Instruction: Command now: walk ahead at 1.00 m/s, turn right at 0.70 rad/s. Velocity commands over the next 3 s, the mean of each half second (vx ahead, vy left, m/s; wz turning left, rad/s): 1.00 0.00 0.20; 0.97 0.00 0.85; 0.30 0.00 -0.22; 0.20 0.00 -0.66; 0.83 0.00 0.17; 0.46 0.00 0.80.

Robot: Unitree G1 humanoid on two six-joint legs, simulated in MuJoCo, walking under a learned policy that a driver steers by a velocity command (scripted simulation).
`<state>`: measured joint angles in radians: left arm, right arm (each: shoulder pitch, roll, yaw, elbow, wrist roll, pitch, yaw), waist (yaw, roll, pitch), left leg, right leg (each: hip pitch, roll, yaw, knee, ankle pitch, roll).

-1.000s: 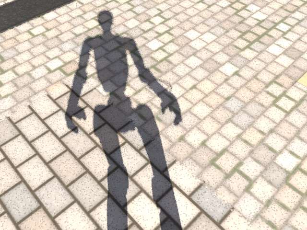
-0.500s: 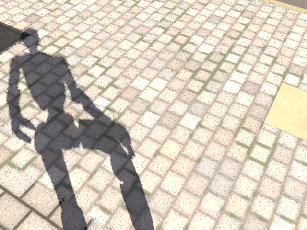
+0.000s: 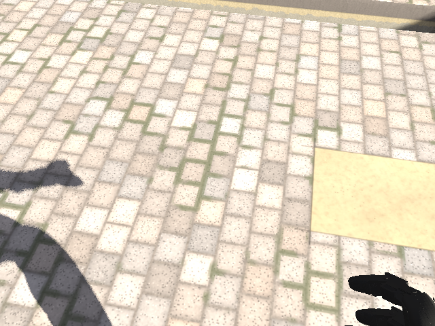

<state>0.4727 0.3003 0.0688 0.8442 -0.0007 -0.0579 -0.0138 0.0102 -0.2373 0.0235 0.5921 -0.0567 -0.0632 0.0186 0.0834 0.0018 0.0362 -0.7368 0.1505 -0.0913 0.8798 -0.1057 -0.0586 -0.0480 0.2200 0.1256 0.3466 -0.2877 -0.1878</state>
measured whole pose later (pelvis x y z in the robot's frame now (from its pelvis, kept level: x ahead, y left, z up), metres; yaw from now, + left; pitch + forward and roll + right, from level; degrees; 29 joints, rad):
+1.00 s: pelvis +0.90 +0.18 -0.03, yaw +34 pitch +2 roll -2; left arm 0.52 0.29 0.04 0.91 0.02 -0.09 0.01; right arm -0.06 -0.33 -0.03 0.60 -0.05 -0.03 0.09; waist 0.08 0.04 0.04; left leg -0.66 -0.02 0.12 0.67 -0.01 0.17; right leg 0.24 -0.04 -0.29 0.38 -0.47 0.06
